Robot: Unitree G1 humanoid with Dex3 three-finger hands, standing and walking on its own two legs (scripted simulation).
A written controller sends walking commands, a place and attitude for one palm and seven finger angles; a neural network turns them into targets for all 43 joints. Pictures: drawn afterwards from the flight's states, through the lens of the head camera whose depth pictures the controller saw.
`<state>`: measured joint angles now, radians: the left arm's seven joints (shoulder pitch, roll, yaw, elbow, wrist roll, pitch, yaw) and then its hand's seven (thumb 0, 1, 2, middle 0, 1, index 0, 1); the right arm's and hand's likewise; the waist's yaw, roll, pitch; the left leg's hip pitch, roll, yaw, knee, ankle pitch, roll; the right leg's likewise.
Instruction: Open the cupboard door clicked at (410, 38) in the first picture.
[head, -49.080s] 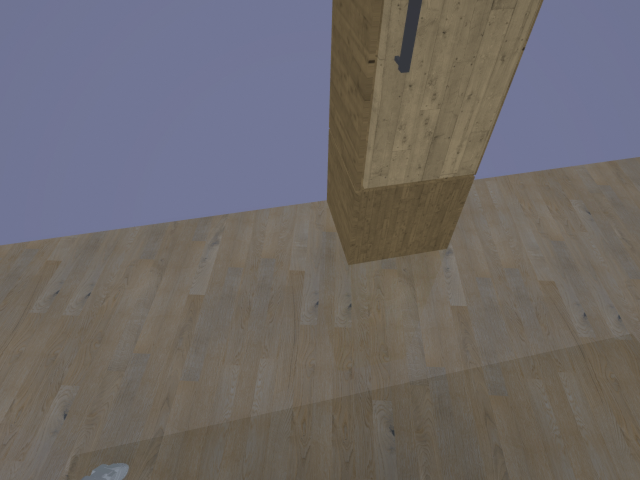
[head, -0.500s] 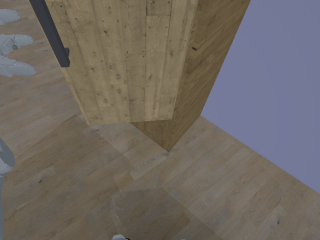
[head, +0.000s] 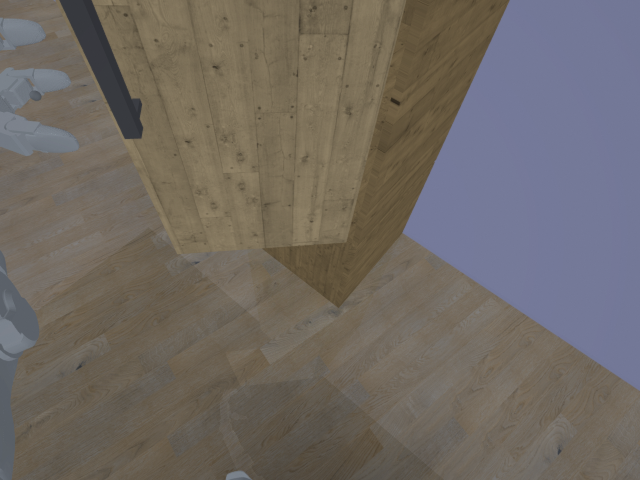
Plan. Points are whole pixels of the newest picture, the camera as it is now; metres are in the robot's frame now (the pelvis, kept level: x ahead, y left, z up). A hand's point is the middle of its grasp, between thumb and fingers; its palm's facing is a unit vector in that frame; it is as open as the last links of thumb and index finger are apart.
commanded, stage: move the hooked fingers beside the handle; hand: left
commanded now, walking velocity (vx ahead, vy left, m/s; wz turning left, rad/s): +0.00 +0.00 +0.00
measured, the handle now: (111, 62) +0.58 +0.21 +0.17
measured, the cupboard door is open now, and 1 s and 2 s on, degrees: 46 46 47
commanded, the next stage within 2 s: slide the fingers in behind the handle in 0.42 s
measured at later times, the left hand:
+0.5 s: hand (32, 97) +0.50 +0.26 +0.18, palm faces +0.04 -1.00 +0.01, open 14.0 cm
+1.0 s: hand (77, 93) +0.51 +0.23 +0.18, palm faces +0.02 -1.00 +0.01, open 14.0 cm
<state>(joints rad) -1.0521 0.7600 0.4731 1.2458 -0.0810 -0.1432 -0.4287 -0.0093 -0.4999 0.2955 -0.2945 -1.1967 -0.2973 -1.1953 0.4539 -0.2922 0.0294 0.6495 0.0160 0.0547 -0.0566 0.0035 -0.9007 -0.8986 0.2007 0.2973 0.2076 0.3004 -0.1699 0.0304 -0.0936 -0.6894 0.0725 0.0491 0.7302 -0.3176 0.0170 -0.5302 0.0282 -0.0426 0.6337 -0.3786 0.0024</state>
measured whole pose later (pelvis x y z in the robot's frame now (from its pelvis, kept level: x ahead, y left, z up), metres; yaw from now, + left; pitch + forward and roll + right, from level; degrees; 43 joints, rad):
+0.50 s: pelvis -0.01 -0.01 +0.00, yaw +0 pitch +16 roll -3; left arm -1.12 0.83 0.47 1.34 -0.07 -0.15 -0.45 -0.01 -0.50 0.30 -0.30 -1.20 -0.30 -1.20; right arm 0.45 -0.31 0.04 0.65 0.02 0.04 -0.08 0.00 -0.90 -0.90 0.20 0.30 0.21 0.30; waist -0.19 0.03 -0.08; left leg -0.72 0.08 0.03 0.74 -0.30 0.01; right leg -0.57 0.04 -0.06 0.66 -0.37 -0.01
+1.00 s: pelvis -0.01 +0.00 +0.00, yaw +0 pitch +16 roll -3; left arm -1.08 0.69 0.45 1.26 -0.07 -0.15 -0.35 -0.01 -0.50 0.30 -0.30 -1.20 -0.30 -1.20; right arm 0.45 -0.29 0.03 0.65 0.01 0.03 -0.05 0.00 -0.90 -0.90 0.20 0.30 0.21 0.30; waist -0.19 0.04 -0.09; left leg -0.70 0.07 0.05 0.74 -0.32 0.02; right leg -0.55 0.03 -0.04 0.66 -0.38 0.00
